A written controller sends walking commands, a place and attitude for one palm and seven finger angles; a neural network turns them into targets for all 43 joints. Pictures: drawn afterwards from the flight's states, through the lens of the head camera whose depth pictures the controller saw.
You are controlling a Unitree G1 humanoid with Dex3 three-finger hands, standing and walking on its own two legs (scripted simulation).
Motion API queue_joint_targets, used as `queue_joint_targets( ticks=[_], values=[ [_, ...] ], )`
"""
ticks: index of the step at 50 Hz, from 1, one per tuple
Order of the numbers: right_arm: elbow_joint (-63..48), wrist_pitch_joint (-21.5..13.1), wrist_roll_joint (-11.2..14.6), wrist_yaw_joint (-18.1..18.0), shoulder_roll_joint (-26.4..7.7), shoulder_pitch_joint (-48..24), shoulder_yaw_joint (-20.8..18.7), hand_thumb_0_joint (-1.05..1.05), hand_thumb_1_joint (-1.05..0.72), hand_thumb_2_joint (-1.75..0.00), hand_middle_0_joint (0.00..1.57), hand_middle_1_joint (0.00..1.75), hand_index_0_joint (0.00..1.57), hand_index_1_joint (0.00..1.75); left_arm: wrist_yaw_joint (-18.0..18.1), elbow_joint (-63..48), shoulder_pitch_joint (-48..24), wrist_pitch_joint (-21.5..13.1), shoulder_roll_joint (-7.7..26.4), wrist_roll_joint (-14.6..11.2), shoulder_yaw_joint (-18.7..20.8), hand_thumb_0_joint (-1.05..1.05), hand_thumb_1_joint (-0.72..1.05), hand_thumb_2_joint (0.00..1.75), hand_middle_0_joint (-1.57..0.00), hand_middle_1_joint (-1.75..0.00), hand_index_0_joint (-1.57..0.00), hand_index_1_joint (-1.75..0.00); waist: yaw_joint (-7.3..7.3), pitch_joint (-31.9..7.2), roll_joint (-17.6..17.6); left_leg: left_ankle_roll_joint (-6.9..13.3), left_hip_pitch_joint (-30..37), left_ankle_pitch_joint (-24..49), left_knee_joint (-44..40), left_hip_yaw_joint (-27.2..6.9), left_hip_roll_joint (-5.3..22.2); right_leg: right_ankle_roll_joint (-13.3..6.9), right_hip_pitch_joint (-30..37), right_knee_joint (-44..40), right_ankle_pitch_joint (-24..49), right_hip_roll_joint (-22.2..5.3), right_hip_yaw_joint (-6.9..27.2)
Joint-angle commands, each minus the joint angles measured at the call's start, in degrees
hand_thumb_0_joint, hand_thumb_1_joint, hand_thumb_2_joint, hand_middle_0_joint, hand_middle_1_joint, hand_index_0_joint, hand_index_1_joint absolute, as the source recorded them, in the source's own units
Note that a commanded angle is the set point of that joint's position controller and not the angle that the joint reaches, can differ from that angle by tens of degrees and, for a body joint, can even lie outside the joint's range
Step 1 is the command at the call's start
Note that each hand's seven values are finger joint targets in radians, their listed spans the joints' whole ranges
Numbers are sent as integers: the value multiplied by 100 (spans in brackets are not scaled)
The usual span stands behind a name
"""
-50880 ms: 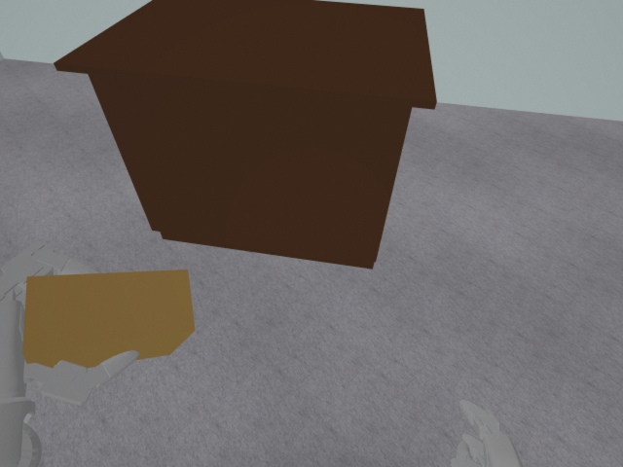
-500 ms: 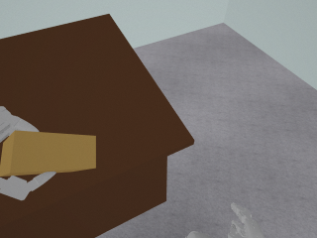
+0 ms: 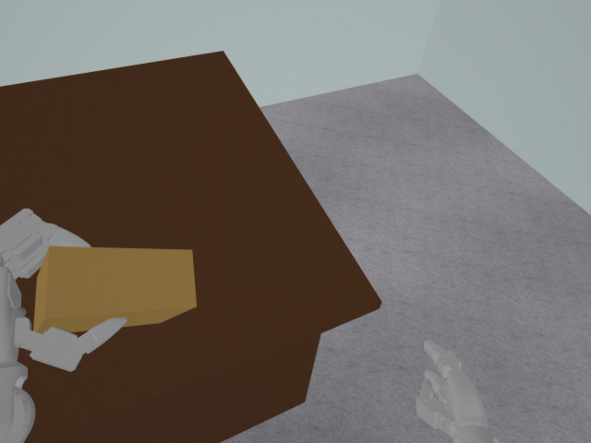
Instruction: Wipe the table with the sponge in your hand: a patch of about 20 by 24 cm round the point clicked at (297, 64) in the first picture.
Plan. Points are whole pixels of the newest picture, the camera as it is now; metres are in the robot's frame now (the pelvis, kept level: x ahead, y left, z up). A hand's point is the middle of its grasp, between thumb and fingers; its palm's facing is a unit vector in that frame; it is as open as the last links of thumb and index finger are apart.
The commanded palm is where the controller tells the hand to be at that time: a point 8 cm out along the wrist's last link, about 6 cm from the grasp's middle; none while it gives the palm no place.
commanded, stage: come to a stop and stand still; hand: left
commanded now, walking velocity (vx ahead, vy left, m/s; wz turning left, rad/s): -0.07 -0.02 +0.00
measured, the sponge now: (136, 290) +0.24 +0.21 +0.12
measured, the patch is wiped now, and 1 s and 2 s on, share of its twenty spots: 1.00 1.00 1.00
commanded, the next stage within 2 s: look again from close up in 0.22 s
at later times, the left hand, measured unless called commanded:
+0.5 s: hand (22, 235) +0.25 +0.29 +0.20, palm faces +0.47 -0.76 -0.45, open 10.1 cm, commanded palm +0.16 +0.28 +0.18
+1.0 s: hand (31, 300) +0.21 +0.28 +0.15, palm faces +0.40 -0.81 -0.42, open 10.2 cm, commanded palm +0.14 +0.30 +0.18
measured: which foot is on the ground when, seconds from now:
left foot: down 0.00-1.00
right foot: down 0.00-1.00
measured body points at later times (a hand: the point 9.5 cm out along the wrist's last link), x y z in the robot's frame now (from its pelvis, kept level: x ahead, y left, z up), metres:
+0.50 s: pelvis +0.00 +0.01 +0.00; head +0.03 +0.01 +0.45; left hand +0.22 +0.32 +0.22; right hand +0.16 -0.22 -0.08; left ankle +0.01 +0.11 -0.74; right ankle +0.01 -0.12 -0.74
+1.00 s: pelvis -0.01 +0.02 -0.01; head +0.05 +0.04 +0.44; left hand +0.18 +0.32 +0.18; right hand +0.20 -0.18 -0.08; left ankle +0.01 +0.11 -0.74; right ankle +0.01 -0.12 -0.74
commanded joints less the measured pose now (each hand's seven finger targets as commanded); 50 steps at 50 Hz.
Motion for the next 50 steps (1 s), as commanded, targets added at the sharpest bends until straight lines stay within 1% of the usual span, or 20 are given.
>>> queue_joint_targets(
  ticks=[1,15,16,17,18,19,22,25,26,27,30,31,32,35,36,41,42,46,47,50],
  values=[
    [-767,-175,36,-85,-741,-329,-337,0,-90,-90,20,30,20,30,107,-1349,-166,-344,1151,-93,756,0,10,130,-120,-160,-120,-160,-98,-1123,505,2,232,1395,-574,-505,515,-35,782,-291,1486,-333,497],
    [-690,-136,74,-112,-817,-269,-369,0,-90,-90,20,30,20,30,111,-1043,-252,-300,1006,-80,588,0,10,130,-120,-160,-120,-160,-105,-774,261,52,121,203,-888,-479,370,-50,712,-687,605,-347,536],
    [-1545,19,467,-594,-1057,409,716,0,-90,-90,20,30,20,30,94,-2784,-5553,-1307,5640,37,2074,0,10,130,-120,-160,-120,-160,-384,-201,1502,376,-897,-774,-1149,-469,77,405,1561,-298,-96,174,205],
    [-1031,-299,412,-464,-469,189,-196,0,-90,-90,20,30,20,30,-20,-297,-3300,-984,2817,60,2192,0,10,130,-120,-160,-120,-160,5,-598,398,222,-343,-611,-692,-516,479,125,58,-125,-1133,-186,263],
    [-705,-397,147,-213,-869,-70,-166,0,-90,-90,20,30,20,30,-57,707,-2239,-841,2153,-11,1441,0,10,130,-120,-160,-120,-160,9,-324,303,130,146,-333,-671,-355,179,-86,-300,-538,-822,-210,361],
    [-775,-483,53,-65,-1091,87,-343,0,-90,-90,20,30,20,30,-94,460,-1834,-934,2394,-85,1569,0,10,130,-120,-160,-120,-160,70,-657,208,71,145,-260,-433,-303,141,-207,-271,-650,-495,-351,693],
    [-824,-670,127,260,-1050,359,-382,0,-90,-90,20,30,20,30,-269,0,-184,-1092,1326,-268,678,0,10,130,-120,-160,-120,-160,107,-1055,15,115,269,155,-226,-326,89,-258,-123,-471,-22,-562,768],
    [-773,-836,132,411,-1104,284,-410,0,-90,-90,20,30,20,30,-223,-524,304,-1153,1305,-291,663,0,10,130,-120,-160,-120,-160,130,-1098,-87,121,291,729,-163,-351,92,-199,-79,-275,680,-535,670],
    [-699,-822,148,394,-1158,117,-422,0,-90,-90,20,30,20,30,-145,-410,245,-1108,1537,-289,881,0,10,130,-120,-160,-120,-160,104,-1145,-48,129,424,705,-249,-361,141,-142,-156,-200,610,-475,643],
    [-678,-806,135,356,-1090,269,-427,0,-90,-90,20,30,20,30,-145,-429,176,-1136,1395,-271,840,0,10,130,-120,-160,-120,-160,79,-1050,-176,116,254,879,-286,-405,158,-116,-32,-162,848,-493,528],
    [-527,-785,96,281,-1081,202,-429,0,-90,-90,20,30,20,30,-84,-429,-315,-1220,1806,-304,1198,0,10,130,-120,-160,-120,-160,33,-955,-73,105,109,1080,-234,-533,79,-129,94,-107,1134,-549,556],
    [-501,-742,96,252,-1152,72,-462,0,-90,-90,20,30,20,30,-35,-609,-599,-1197,2123,-269,1393,0,10,130,-120,-160,-120,-160,11,-1073,159,110,229,1141,-240,-587,92,-125,98,-36,1097,-543,610],
    [-425,-714,98,226,-1030,157,-456,0,-90,-90,20,30,20,30,-48,-741,-753,-1227,1875,-284,1186,0,10,130,-120,-160,-120,-160,-31,-1112,235,116,206,1401,-256,-613,136,-107,289,17,1293,-590,471],
    [-386,-718,170,267,-1000,179,-493,0,-90,-90,20,30,20,30,-66,-850,-594,-1182,1794,-361,1127,0,10,130,-120,-160,-120,-160,-31,-1300,462,71,469,2370,-135,-722,211,-75,462,136,1668,-620,373],
    [-394,-721,194,273,-1036,56,-510,0,-90,-90,20,30,20,30,-56,-822,-422,-1134,1752,-351,1104,0,10,130,-120,-160,-120,-160,-26,-1332,649,38,637,2610,-172,-779,241,-62,338,217,1544,-585,374],
    [-490,-673,223,321,-998,-69,-578,0,-90,-90,20,30,20,30,-74,-992,-26,-1063,1395,-373,920,0,10,130,-120,-160,-120,-160,12,-1187,676,19,785,3644,-323,-1018,647,55,-49,538,780,-494,228],
    [-514,-621,160,329,-952,44,-569,0,-90,-90,20,30,20,30,-94,-1124,-54,-1061,1249,-348,787,0,10,130,-120,-160,-120,-160,2,-1196,659,32,759,3697,-391,-1003,781,71,-87,597,374,-499,162],
    [-605,-592,162,323,-949,-181,-589,0,-90,-90,20,30,20,30,-57,-1193,-169,-916,1423,-315,963,0,10,130,-120,-160,-120,-160,38,-1149,686,122,546,3273,-464,-994,1014,94,-174,819,-174,-498,256],
    [-623,-539,112,318,-913,-87,-558,0,-90,-90,20,30,20,30,-87,-1251,-208,-906,1252,-305,807,0,10,130,-120,-160,-120,-160,20,-1135,550,149,346,2916,-452,-984,1028,93,-51,714,-128,-505,233],
    [-707,-513,165,278,-920,-174,-582,0,-90,-90,20,30,20,30,-93,-1408,-312,-863,1422,-379,943,0,10,130,-120,-160,-120,-160,18,-1091,345,134,-125,1961,-120,-969,817,10,144,453,851,-682,582]
  ],
)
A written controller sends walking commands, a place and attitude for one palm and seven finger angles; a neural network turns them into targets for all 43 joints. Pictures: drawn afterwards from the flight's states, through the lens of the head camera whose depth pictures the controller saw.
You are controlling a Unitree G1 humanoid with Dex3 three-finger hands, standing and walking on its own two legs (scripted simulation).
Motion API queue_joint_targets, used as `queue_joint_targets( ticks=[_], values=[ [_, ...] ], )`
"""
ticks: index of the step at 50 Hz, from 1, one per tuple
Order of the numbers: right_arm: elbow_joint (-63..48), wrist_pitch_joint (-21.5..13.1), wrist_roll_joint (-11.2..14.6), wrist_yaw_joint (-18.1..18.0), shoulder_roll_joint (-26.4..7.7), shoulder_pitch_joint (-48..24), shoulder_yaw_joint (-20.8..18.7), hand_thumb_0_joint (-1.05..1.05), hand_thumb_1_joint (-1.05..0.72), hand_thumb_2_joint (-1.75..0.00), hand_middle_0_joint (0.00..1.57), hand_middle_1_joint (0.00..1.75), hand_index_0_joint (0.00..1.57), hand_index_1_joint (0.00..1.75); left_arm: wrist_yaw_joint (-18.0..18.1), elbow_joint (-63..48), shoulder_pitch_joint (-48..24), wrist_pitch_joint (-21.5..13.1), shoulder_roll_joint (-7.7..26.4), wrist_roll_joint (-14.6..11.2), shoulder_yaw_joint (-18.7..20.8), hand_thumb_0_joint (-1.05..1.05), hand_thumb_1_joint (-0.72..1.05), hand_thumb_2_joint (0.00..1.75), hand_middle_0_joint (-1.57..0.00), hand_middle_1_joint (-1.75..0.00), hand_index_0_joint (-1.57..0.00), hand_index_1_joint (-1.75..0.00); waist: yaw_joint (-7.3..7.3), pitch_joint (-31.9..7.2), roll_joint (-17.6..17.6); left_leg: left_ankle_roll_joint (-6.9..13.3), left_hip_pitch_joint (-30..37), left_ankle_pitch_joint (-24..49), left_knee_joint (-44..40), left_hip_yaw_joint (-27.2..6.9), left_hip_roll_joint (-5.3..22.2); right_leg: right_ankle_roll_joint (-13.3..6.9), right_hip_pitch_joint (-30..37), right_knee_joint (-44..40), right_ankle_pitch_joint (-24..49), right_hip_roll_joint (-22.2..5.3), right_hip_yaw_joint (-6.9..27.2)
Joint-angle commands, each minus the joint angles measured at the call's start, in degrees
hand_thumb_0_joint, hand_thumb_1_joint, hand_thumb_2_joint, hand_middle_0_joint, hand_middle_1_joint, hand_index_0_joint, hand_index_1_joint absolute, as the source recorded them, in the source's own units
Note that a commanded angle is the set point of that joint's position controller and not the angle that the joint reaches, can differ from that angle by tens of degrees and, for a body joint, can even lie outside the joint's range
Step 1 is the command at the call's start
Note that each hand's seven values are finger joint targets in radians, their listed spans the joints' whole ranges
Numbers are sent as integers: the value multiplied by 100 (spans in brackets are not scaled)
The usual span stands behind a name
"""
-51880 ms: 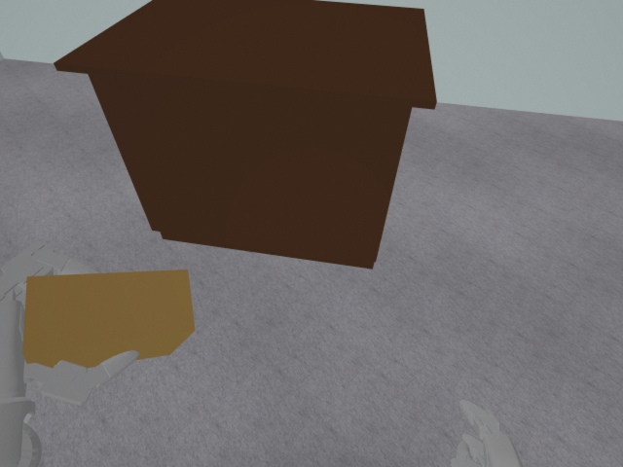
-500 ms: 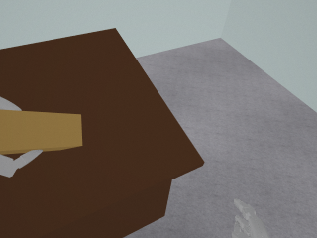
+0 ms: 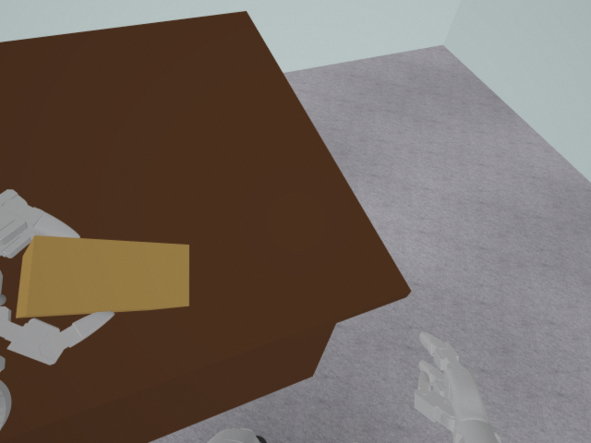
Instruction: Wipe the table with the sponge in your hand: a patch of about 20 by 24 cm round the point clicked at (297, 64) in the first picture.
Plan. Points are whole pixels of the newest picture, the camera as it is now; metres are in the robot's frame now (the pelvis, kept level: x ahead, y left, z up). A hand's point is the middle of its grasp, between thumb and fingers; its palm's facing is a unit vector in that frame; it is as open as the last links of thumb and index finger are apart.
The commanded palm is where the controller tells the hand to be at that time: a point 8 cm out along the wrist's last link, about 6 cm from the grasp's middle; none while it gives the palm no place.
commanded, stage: shuffle to correct the standing spot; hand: left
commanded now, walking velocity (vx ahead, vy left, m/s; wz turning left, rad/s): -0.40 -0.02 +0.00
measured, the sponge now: (127, 280) +0.25 +0.21 +0.12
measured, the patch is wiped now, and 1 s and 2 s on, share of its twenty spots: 1.00 1.00 1.00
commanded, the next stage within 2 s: come to a stop and stand still in 0.34 s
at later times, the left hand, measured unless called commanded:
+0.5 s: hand (50, 395) +0.13 +0.21 +0.17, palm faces +0.32 -0.85 -0.42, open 10.2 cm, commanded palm +0.07 +0.25 +0.18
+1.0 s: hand out of the picture +0.08 +0.24 +0.16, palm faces +0.37 -0.84 -0.41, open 10.2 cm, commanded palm +0.02 +0.27 +0.18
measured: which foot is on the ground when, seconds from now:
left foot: down 0.00-0.44, up 0.46-0.60, down 0.62-1.00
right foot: down 0.00-0.90, up 0.92-0.96, down 0.98-1.00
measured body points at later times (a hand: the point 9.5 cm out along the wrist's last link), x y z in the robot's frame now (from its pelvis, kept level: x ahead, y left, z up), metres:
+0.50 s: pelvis -0.10 -0.03 -0.01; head -0.03 +0.00 +0.43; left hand +0.11 +0.25 +0.19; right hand +0.09 -0.25 -0.09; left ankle -0.02 +0.09 -0.71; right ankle -0.03 -0.15 -0.73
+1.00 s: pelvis -0.14 -0.01 -0.01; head -0.15 +0.00 +0.44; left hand +0.05 +0.28 +0.18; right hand +0.01 -0.24 -0.09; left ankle -0.10 +0.11 -0.73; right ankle -0.06 -0.13 -0.73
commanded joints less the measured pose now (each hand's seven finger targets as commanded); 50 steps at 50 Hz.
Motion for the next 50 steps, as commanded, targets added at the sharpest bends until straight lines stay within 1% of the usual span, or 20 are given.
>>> queue_joint_targets(
  ticks=[1,6,7,10,13,16,19,21,23,26,29,31,33,36,39,42,44,47,49,50],
  values=[
    [-760,-168,129,-133,-965,-200,-450,0,-90,-90,20,30,20,30,153,-1374,-162,-283,1079,-132,823,0,10,130,-120,-160,-120,-160,-65,-1531,457,-119,342,1654,-165,-897,1013,-287,636,-386,1477,-408,796],
    [-665,-100,135,-173,-873,-150,-471,0,-90,-90,20,30,20,30,212,-1602,231,-293,1153,-233,862,0,10,130,-120,-160,-120,-160,-164,-1701,-142,-249,515,515,783,-702,530,-809,8,-942,1609,-1257,1408],
    [-672,-16,75,-171,-826,-96,-420,0,-90,-90,20,30,20,30,189,-1748,256,-301,818,-250,557,0,10,130,-120,-160,-120,-160,-212,-1701,-107,-221,446,465,611,-767,600,-743,41,-904,1280,-1176,1163],
    [-786,-9,85,-268,-884,-316,-431,0,-90,-90,20,30,20,30,228,-1826,273,-378,1091,-253,862,0,10,130,-120,-160,-120,-160,-190,-1322,529,-60,23,73,-253,-1270,950,-453,-236,-437,260,-574,730],
    [-846,-25,30,-323,-938,-353,-449,0,-90,-90,20,30,20,30,225,-1935,142,-452,1152,-168,982,0,10,130,-120,-160,-120,-160,-151,-1339,1562,268,-958,-243,-1384,-1762,1823,-88,425,1074,-768,83,117],
    [-742,-161,44,-262,-902,-112,-516,0,-90,-90,20,30,20,30,188,-1839,185,-466,1092,-118,960,0,10,130,-120,-160,-120,-160,-109,-1692,1384,289,-6,1556,-833,-1403,1828,-112,108,978,-909,127,205],
    [-765,-240,-16,-173,-1002,-54,-456,0,-90,-90,20,30,20,30,37,-1950,-9,-569,1046,-56,828,0,10,130,-120,-160,-120,-160,-52,-1420,1067,173,-266,1036,-428,-1237,1651,-198,508,-113,-76,38,259],
    [-807,-216,55,-165,-940,-134,-456,0,-90,-90,20,30,20,30,-7,-1759,110,-530,1139,-79,934,0,10,130,-120,-160,-120,-160,-64,-1392,-65,-228,-581,-1140,538,-546,681,-721,354,-1061,573,-712,1197],
    [-670,-105,51,-156,-863,-12,-518,0,-90,-90,20,30,20,30,60,-1774,232,-350,923,-178,629,0,10,130,-120,-160,-120,-160,-108,-1358,-820,-456,-73,-1274,3038,-447,187,-1486,-818,-1996,-971,-2114,2422],
    [-564,-34,38,-242,-720,-228,-281,0,-90,-90,20,30,20,30,244,-1700,400,-49,1290,-73,1113,0,10,130,-120,-160,-120,-160,-273,-1325,-364,-296,-185,-1456,1892,-833,579,-1122,-334,-1086,357,-1733,1712],
    [-557,-153,-13,-385,-829,-83,-312,0,-90,-90,20,30,20,30,293,-1654,523,-96,952,-54,888,0,10,130,-120,-160,-120,-160,-326,-1361,103,-118,659,-419,-605,-138,445,-482,105,-455,16,-781,777],
    [-725,-224,52,-475,-1047,-149,-437,0,-90,-90,20,30,20,30,301,-1607,559,-100,1021,-30,973,0,10,130,-120,-160,-120,-160,-247,-1172,713,137,526,61,-962,-856,1117,-200,272,-97,-40,-88,401],
    [-745,-191,39,-403,-981,-212,-332,0,-90,-90,20,30,20,30,221,-1855,244,-107,1007,56,879,0,10,130,-120,-160,-120,-160,-263,-948,1651,256,-689,-1778,-1383,-1189,1283,-88,733,238,-855,48,61],
    [-718,-264,103,-341,-1043,-43,-427,0,-90,-90,20,30,20,30,143,-1616,14,-41,942,126,752,0,10,130,-120,-160,-120,-160,-342,-882,399,129,-503,-1923,-620,-713,763,-174,621,-635,-1084,-1,316],
    [-579,-286,2,-312,-999,103,-385,0,-90,-90,20,30,20,30,22,-1334,-64,22,771,145,523,0,10,130,-120,-160,-120,-160,-413,-822,82,95,141,-1809,75,-351,392,-350,-240,-1182,-2034,-231,673],
    [-473,-257,-37,-310,-1025,125,-340,0,-90,-90,20,30,20,30,-10,-1259,-363,35,586,185,373,0,10,130,-120,-160,-120,-160,-475,-785,821,212,221,-2003,-528,-638,633,-305,-351,-375,-1775,123,204],
    [-518,-199,12,-286,-1063,-5,-366,0,-90,-90,20,30,20,30,-15,-1011,-423,81,588,258,439,0,10,130,-120,-160,-120,-160,-374,-617,1514,385,-928,-3077,-1406,-1180,1130,-102,501,810,-1049,597,-281],
    [-581,-98,36,-219,-952,-66,-348,0,-90,-90,20,30,20,30,-79,-887,-617,65,627,300,431,0,10,130,-120,-160,-120,-160,-289,-422,1498,391,-1687,-3120,-1309,-1068,1173,-74,1116,818,-622,577,-199],
    [-568,-75,12,-171,-885,-17,-301,0,-90,-90,20,30,20,30,-121,-847,-691,18,754,298,452,0,10,130,-120,-160,-120,-160,-266,-176,592,177,-1480,-2728,-193,-590,643,-293,863,-570,-895,197,286],
    [-576,-58,11,-174,-850,-20,-319,0,-90,-90,20,30,20,30,-163,-904,-674,35,829,261,469,0,10,130,-120,-160,-120,-160,-297,-235,-354,46,-852,-2416,864,-146,212,-468,2,-1374,-2198,-191,1033]
  ],
)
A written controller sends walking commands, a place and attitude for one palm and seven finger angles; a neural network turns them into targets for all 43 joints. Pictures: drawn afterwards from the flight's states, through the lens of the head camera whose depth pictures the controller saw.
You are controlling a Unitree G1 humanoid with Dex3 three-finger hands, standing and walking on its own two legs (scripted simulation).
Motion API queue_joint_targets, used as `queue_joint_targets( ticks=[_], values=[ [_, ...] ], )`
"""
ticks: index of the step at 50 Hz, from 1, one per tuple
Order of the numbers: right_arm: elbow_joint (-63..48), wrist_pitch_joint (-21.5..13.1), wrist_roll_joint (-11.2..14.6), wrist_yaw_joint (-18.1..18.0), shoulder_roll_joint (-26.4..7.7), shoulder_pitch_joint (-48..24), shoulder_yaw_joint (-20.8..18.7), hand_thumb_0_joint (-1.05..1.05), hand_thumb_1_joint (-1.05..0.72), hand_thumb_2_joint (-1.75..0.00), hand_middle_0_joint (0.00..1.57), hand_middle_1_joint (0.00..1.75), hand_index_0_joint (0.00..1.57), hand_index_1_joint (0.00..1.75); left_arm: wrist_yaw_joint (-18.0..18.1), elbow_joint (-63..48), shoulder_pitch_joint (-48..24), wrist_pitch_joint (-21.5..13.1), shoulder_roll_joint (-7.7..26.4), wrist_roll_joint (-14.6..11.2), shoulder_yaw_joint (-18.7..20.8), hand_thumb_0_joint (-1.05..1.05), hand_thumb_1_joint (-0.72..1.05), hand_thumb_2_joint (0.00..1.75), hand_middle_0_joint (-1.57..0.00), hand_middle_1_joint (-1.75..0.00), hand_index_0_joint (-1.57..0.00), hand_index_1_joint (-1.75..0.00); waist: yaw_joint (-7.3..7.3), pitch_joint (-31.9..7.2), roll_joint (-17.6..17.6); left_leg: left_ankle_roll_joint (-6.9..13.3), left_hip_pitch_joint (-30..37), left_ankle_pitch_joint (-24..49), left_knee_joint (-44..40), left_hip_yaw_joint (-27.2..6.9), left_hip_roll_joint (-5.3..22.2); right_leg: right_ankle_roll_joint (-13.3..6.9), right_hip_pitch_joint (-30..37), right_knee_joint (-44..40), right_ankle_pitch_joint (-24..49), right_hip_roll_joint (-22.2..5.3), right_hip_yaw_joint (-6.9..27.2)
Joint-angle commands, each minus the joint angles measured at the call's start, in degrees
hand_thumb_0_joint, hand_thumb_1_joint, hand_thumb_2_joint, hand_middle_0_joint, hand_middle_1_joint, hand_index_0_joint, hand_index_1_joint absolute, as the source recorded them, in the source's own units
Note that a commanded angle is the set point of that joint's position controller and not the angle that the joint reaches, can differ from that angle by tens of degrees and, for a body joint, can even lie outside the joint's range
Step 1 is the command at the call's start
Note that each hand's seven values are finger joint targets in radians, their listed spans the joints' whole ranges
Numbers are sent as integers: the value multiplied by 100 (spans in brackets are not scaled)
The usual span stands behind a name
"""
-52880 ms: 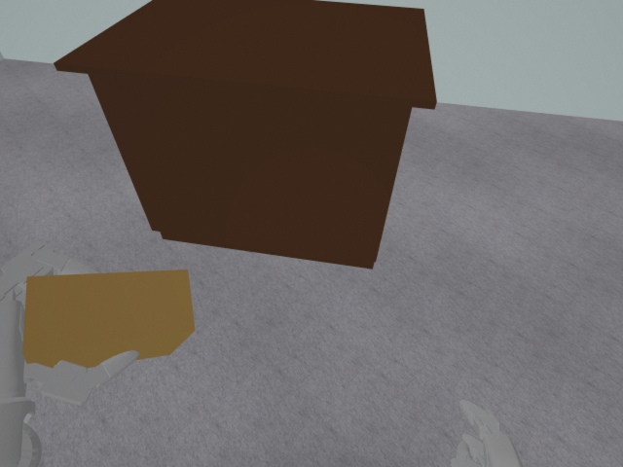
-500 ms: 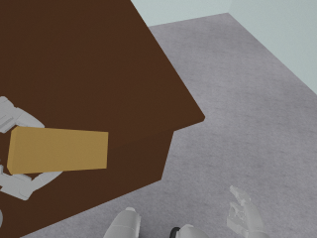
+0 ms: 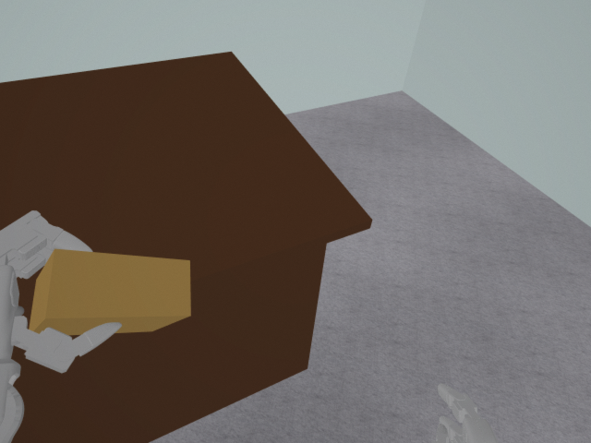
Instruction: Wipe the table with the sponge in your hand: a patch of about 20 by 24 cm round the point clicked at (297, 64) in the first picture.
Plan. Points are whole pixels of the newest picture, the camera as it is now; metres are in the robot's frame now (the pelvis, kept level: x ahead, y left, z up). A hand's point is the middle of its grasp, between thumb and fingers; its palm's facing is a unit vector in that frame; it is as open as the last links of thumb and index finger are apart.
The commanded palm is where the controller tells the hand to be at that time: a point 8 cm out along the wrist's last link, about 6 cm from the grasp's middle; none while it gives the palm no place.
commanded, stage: come to a stop and stand still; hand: left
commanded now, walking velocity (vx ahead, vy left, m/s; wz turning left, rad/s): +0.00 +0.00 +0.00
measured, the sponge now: (133, 297) +0.24 +0.20 +0.12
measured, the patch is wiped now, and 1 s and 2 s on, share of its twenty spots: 1.00 1.00 1.00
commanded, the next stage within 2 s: look again from close up in 1.14 s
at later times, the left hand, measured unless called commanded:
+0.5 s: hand (66, 258) +0.25 +0.25 +0.18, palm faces +0.34 -0.85 -0.41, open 10.1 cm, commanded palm +0.18 +0.29 +0.20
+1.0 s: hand (23, 276) +0.23 +0.29 +0.17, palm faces +0.41 -0.85 -0.34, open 10.1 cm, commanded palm +0.17 +0.32 +0.20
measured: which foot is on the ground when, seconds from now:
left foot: down 0.00-1.00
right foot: down 0.00-1.00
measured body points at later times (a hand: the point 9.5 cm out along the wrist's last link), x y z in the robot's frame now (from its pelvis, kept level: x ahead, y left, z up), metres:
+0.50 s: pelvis +0.02 +0.01 +0.02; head +0.04 +0.01 +0.47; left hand +0.22 +0.30 +0.21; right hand +0.18 -0.23 -0.06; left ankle +0.01 +0.11 -0.72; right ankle +0.04 -0.11 -0.72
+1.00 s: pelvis +0.01 +0.04 +0.02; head +0.04 +0.06 +0.47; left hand +0.20 +0.33 +0.19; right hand +0.22 -0.16 -0.04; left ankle +0.01 +0.11 -0.72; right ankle +0.04 -0.11 -0.72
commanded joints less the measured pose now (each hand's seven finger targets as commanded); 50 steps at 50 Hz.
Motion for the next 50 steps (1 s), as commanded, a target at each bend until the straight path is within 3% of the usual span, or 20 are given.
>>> queue_joint_targets(
  ticks=[1,2,3,5,6,7,8,10,11,12,13,14,15,16,18,20,26,31,37,50],
  values=[
    [-811,-205,31,-7,-699,-641,-283,0,-90,-90,20,30,20,30,34,-1516,-667,-397,1266,-131,709,0,10,130,-120,-160,-120,-160,26,-21,-1258,115,-23,-1190,1126,258,-433,-635,-947,-2582,-2762,-1155,1838],
    [-630,-214,33,-4,-540,-698,-169,0,-90,-90,20,30,20,30,46,-1609,-660,-327,1109,-225,544,0,10,130,-120,-160,-120,-160,-82,-167,-1507,109,537,-746,1701,130,-317,-869,-1517,-2753,-2812,-1533,2127],
    [-547,-238,8,-4,-518,-733,-113,0,-90,-90,20,30,20,30,102,-1673,-616,-264,1066,-242,512,0,10,130,-120,-160,-120,-160,-139,-263,-1250,135,809,-625,1324,-49,-129,-880,-1654,-2600,-2568,-1576,1958],
    [-563,-282,-41,-63,-544,-725,-47,0,-90,-90,20,30,20,30,195,-1652,-283,-265,981,-234,567,0,10,130,-120,-160,-120,-160,-150,-234,-261,184,960,-636,-769,-33,-76,-480,-1243,-1713,-2062,-924,972],
    [-675,-329,-37,-111,-738,-789,-142,0,-90,-90,20,30,20,30,226,-1810,-309,-317,1074,-228,712,0,10,130,-120,-160,-120,-160,-107,-195,652,264,810,-821,-1866,-448,153,-315,-951,-814,-1764,-430,583],
    [-800,-364,-58,-128,-810,-774,-183,0,-90,-90,20,30,20,30,255,-2037,-365,-443,983,-189,692,0,10,130,-120,-160,-120,-160,25,-346,1578,517,396,-826,-2545,-1276,763,-45,-325,285,-988,220,-38],
    [-778,-348,-38,-107,-716,-854,-206,0,-90,-90,20,30,20,30,263,-1840,-326,-441,1102,-160,805,0,10,130,-120,-160,-120,-160,17,-421,1883,654,-413,-1591,-2942,-1716,1095,65,203,1037,-815,294,-17],
    [-858,-340,-12,-43,-630,-855,-233,0,-90,-90,20,30,20,30,247,-1878,-461,-406,1019,-99,734,0,10,130,-120,-160,-120,-160,75,-242,1160,623,-571,-725,-2518,-1255,952,73,640,412,-369,121,58],
    [-1309,-261,278,-515,-892,109,565,0,-90,-90,20,30,20,30,438,-3039,-5763,-1421,5304,-34,2272,0,10,130,-120,-160,-120,-160,-114,-744,1661,503,-1197,-881,-2433,-1067,785,271,1462,608,-432,41,363],
    [-1158,-478,92,-360,-203,-401,37,0,-90,-90,20,30,20,30,355,-611,-3053,-1078,2259,-80,1913,0,10,130,-120,-160,-120,-160,264,-1181,920,209,-75,-56,-1740,-657,670,54,387,-253,-803,-188,111],
    [-965,-489,-74,-180,-637,-483,43,0,-90,-90,20,30,20,30,319,107,-2269,-986,1998,-222,1485,0,10,130,-120,-160,-120,-160,188,-701,746,81,136,666,-1514,-337,230,-111,697,-927,262,-67,339],
    [-926,-453,-194,-77,-844,-254,-57,0,-90,-90,20,30,20,30,259,17,-2124,-1070,2218,-163,1519,0,10,130,-120,-160,-120,-160,122,-840,385,-41,58,1119,-1197,-272,63,-207,945,-1292,1084,-233,726],
    [-970,-493,-201,22,-856,-363,-24,0,-90,-90,20,30,20,30,173,76,-1581,-1109,1671,-298,1000,0,10,130,-120,-160,-120,-160,154,-894,190,-42,31,1267,-1325,-211,-47,-245,1213,-1296,1655,-382,802],
    [-911,-546,-109,133,-873,-352,-97,0,-90,-90,20,30,20,30,76,396,-815,-1058,1009,-361,596,0,10,130,-120,-160,-120,-160,213,-945,-56,-38,264,1415,-1388,-114,-44,-203,1234,-1192,1778,-295,657],
    [-1023,-544,-3,284,-926,-333,-200,0,-90,-90,20,30,20,30,51,-110,41,-1082,719,-489,283,0,10,130,-120,-160,-120,-160,308,-935,-446,19,335,1469,-1393,-99,31,-158,1232,-1254,1864,-350,579],
    [-1001,-563,24,314,-936,-392,-242,0,-90,-90,20,30,20,30,129,-347,217,-1168,899,-500,423,0,10,130,-120,-160,-120,-160,337,-956,-623,25,337,1244,-1432,-121,13,-159,1161,-1360,1624,-388,653],
    [-977,-480,-108,135,-1008,-609,-219,0,-90,-90,20,30,20,30,340,-1183,-646,-1400,1966,-473,1281,0,10,130,-120,-160,-120,-160,280,-1125,52,22,312,1219,-1413,-291,-135,-201,1173,-1307,1603,-404,739],
    [-952,-520,-68,113,-991,-555,-193,0,-90,-90,20,30,20,30,329,-1307,-675,-1337,1636,-521,912,0,10,130,-120,-160,-120,-160,288,-1313,581,-26,550,2224,-1359,-415,-146,-184,1363,-1110,2341,-434,582],
    [-880,-459,-38,136,-976,-641,-267,0,-90,-90,20,30,20,30,295,-1031,-430,-1168,914,-490,423,0,10,130,-120,-160,-120,-160,265,-1175,209,-110,718,2448,-1628,-413,21,-94,1350,-1170,2238,-348,402],
    [-1121,-159,-127,-21,-789,-1039,-128,0,-90,-90,20,30,20,30,287,-1478,-609,-776,835,-233,545,0,10,130,-120,-160,-120,-160,220,-963,495,-108,238,883,-2299,-429,205,-13,1570,-1338,1464,-137,238]
  ],
)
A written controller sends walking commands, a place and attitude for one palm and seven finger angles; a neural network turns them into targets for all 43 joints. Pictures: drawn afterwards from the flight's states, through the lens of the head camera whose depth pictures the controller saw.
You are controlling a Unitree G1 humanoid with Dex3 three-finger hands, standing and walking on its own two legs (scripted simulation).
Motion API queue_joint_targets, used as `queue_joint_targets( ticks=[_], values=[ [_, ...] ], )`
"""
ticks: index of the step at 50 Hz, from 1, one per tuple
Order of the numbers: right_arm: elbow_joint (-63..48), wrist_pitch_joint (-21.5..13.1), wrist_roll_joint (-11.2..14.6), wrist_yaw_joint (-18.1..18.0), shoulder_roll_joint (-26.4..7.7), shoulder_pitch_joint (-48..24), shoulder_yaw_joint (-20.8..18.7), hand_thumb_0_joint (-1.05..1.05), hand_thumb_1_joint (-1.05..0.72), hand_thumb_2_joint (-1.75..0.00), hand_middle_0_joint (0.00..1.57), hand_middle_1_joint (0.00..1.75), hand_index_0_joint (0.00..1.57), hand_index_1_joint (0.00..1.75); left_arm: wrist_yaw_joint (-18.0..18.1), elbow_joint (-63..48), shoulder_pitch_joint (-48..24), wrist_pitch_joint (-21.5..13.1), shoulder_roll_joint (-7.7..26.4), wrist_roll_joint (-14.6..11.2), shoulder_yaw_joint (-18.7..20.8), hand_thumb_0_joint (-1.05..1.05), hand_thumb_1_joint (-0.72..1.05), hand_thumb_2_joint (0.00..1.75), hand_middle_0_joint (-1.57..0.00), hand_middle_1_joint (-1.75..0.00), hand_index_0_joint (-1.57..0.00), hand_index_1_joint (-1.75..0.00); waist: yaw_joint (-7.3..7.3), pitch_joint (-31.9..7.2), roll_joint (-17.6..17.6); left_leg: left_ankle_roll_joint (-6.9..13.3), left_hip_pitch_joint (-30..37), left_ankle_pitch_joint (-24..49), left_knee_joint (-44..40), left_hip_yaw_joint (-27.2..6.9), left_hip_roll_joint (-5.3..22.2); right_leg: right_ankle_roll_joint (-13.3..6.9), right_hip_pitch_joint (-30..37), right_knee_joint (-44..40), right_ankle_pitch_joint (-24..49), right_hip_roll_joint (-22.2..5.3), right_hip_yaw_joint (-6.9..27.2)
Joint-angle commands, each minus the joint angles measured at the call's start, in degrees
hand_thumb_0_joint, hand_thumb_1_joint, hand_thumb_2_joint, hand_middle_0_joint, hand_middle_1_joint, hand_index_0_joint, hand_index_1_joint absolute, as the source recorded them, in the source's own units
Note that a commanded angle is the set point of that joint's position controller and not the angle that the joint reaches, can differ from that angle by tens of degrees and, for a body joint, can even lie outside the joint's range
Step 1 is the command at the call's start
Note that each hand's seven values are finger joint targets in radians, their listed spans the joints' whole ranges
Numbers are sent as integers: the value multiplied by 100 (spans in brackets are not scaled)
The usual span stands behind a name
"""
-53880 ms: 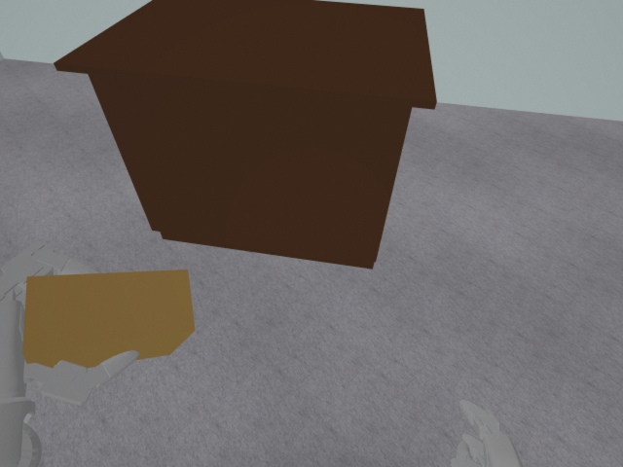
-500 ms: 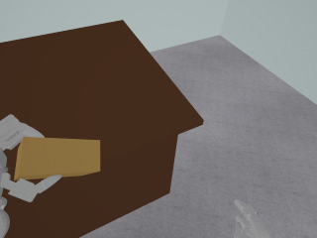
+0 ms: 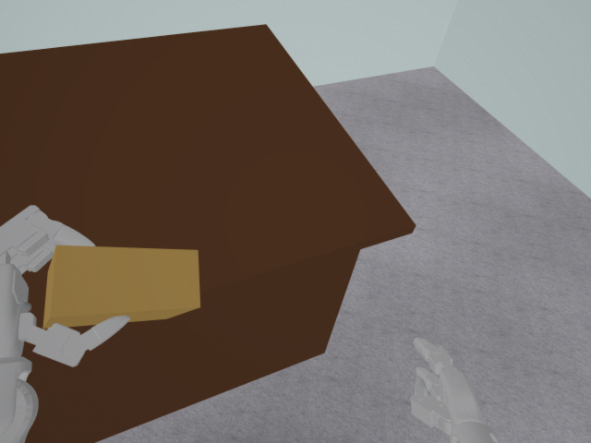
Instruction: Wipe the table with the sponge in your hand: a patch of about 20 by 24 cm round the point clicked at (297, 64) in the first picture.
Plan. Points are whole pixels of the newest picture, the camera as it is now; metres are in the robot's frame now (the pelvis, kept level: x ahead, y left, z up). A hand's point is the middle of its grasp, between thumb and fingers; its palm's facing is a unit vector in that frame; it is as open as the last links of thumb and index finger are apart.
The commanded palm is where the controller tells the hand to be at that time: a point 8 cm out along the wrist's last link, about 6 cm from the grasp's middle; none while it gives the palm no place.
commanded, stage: come to a stop and stand still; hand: left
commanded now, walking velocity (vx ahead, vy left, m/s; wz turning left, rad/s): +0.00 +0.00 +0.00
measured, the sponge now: (143, 288) +0.25 +0.20 +0.11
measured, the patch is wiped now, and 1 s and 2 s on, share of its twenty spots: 1.00 1.00 1.00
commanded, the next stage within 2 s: look again from close up in 0.14 s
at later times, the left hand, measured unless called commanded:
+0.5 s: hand (84, 284) +0.23 +0.24 +0.15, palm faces +0.37 -0.86 -0.37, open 10.1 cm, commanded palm +0.17 +0.28 +0.18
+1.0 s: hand (94, 280) +0.22 +0.23 +0.16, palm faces +0.38 -0.70 -0.61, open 10.1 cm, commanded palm +0.17 +0.27 +0.20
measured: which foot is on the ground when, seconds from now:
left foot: down 0.00-1.00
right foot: down 0.00-1.00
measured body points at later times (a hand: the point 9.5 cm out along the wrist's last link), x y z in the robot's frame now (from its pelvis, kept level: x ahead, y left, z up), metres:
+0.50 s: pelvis +0.00 +0.00 +0.00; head +0.02 +0.01 +0.45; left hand +0.20 +0.29 +0.17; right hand +0.18 -0.24 -0.07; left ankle +0.00 +0.07 -0.74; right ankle +0.03 -0.15 -0.74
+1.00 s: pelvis +0.01 -0.04 -0.01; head +0.00 -0.06 +0.44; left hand +0.20 +0.26 +0.20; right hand +0.21 -0.25 -0.09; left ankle +0.00 +0.07 -0.74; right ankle +0.02 -0.14 -0.74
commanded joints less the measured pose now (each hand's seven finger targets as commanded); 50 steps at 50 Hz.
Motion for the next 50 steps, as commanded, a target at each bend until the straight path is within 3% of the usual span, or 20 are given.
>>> queue_joint_targets(
  ticks=[1,7,11,13,21,30,31,32,33,34,35,36,38,39,40,42,44,46,47,50],
  values=[
    [-838,-198,30,-132,-906,-390,-401,0,-90,-90,20,30,20,30,145,-1581,-444,-331,1151,-29,820,0,10,130,-120,-160,-120,-160,-93,-1052,782,-427,-236,394,-935,-526,713,-220,924,7,745,10,23],
    [-838,-168,36,-148,-859,-319,-392,0,-90,-90,20,30,20,30,127,-1419,-216,-244,806,4,571,0,10,130,-120,-160,-120,-160,-114,-1002,586,-477,-157,512,-907,-421,701,-217,896,-101,780,13,-18],
    [-823,-141,41,-182,-920,-343,-431,0,-90,-90,20,30,20,30,150,-1332,-202,-201,979,35,705,0,10,130,-120,-160,-120,-160,-108,-942,421,-409,-203,310,-914,-373,663,-211,929,-212,775,20,47],
    [-838,-130,43,-193,-894,-315,-426,0,-90,-90,20,30,20,30,140,-1308,-156,-194,842,28,590,0,10,130,-120,-160,-120,-160,-111,-939,345,-408,-184,400,-887,-348,638,-217,962,-239,838,-4,39],
    [-846,-139,29,-226,-922,-351,-461,0,-90,-90,20,30,20,30,183,-1477,-47,-199,1040,26,761,0,10,130,-120,-160,-120,-160,-102,-1004,516,-377,-54,688,-778,-274,553,-240,1040,-304,1072,-7,91],
    [-853,-91,27,-232,-893,-306,-461,0,-90,-90,20,30,20,30,155,-1327,15,-167,843,-9,594,0,10,130,-120,-160,-120,-160,-116,-882,416,-402,9,775,-839,-246,539,-217,1007,-414,1087,33,54],
    [-1618,-19,389,-642,-1190,746,611,0,-90,-90,20,30,20,30,278,-3019,-5602,-1080,5654,331,2273,0,10,130,-120,-160,-120,-160,-622,-270,1541,-64,-1871,-1111,-1160,-989,800,180,2027,776,-506,487,-8],
    [-500,-190,-298,-456,-585,130,-254,0,-90,-90,20,30,20,30,-129,379,-3545,0,2351,1064,1644,0,10,130,-120,-160,-120,-160,163,-1364,1186,-577,509,1507,-673,-780,616,-321,466,620,45,377,-22],
    [-498,-155,-108,-118,-869,231,-449,0,-90,-90,20,30,20,30,-362,585,-2395,510,1248,312,514,0,10,130,-120,-160,-120,-160,-166,-1717,1015,-1015,1350,2852,-580,-600,632,-422,-80,542,366,563,-480],
    [-457,-179,-57,-100,-1118,109,-546,0,-90,-90,20,30,20,30,-549,-34,-2713,794,1334,-25,704,0,10,130,-120,-160,-120,-160,5,-1936,1201,-964,1623,2766,-499,-500,538,-357,-83,498,364,490,-282],
    [-397,-177,2,-108,-1251,-20,-558,0,-90,-90,20,30,20,30,-648,197,-2276,1109,1744,-176,970,0,10,130,-120,-160,-120,-160,193,-1825,1020,-866,1373,2410,-483,-388,470,-390,176,427,483,421,-331],
    [-534,-124,128,-21,-1144,-328,-360,0,-90,-90,20,30,20,30,-759,344,-1900,1464,1191,-130,340,0,10,130,-120,-160,-120,-160,209,-1371,1082,-833,996,1920,-481,-253,441,-413,202,374,524,446,-397],
    [-640,-83,145,75,-1116,-568,-313,0,-90,-90,20,30,20,30,-769,-461,-1713,1687,1206,375,-94,0,10,130,-120,-160,-120,-160,136,-975,690,-567,528,1372,-552,-294,411,-411,291,376,563,386,-473],
    [-695,-27,122,80,-1124,-582,-300,0,-90,-90,20,30,20,30,-707,-581,-1221,1754,1420,630,42,0,10,130,-120,-160,-120,-160,171,-825,528,-490,292,1022,-622,-333,402,-402,326,407,385,386,-489],
    [-747,30,109,74,-1110,-657,-275,0,-90,-90,20,30,20,30,-643,-857,-1109,1743,1607,805,157,0,10,130,-120,-160,-120,-160,130,-748,456,-431,160,676,-669,-371,414,-392,279,411,223,383,-484],
    [-839,47,42,8,-1037,-807,-266,0,-90,-90,20,30,20,30,-438,-1570,-1551,1545,2104,811,677,0,10,130,-120,-160,-120,-160,143,-980,515,-366,50,240,-636,-350,363,-394,294,369,-14,355,-399],
    [-683,13,46,-129,-981,-730,-288,0,-90,-90,20,30,20,30,-247,-1146,-1361,1331,2209,644,1105,0,10,130,-120,-160,-120,-160,129,-830,110,-323,-25,21,-501,-313,329,-333,198,270,-287,370,-381],
    [-569,19,69,-230,-977,-709,-292,0,-90,-90,20,30,20,30,-14,-1188,-1777,1183,2778,678,1604,0,10,130,-120,-160,-120,-160,199,-923,326,-282,-29,-12,-404,-197,276,-329,216,131,-461,358,-231],
    [-567,10,18,-237,-892,-658,-336,0,-90,-90,20,30,20,30,76,-1254,-1944,1138,2569,766,1393,0,10,130,-120,-160,-120,-160,231,-1181,549,-293,-13,259,-321,-157,239,-355,369,118,-349,292,-200],
    [-377,52,79,-318,-946,-488,-387,0,-90,-90,20,30,20,30,78,-742,-1554,1347,2394,942,1102,0,10,130,-120,-160,-120,-160,130,-969,696,-251,4,485,-136,-1,189,-318,315,7,-178,232,-92]
  ],
)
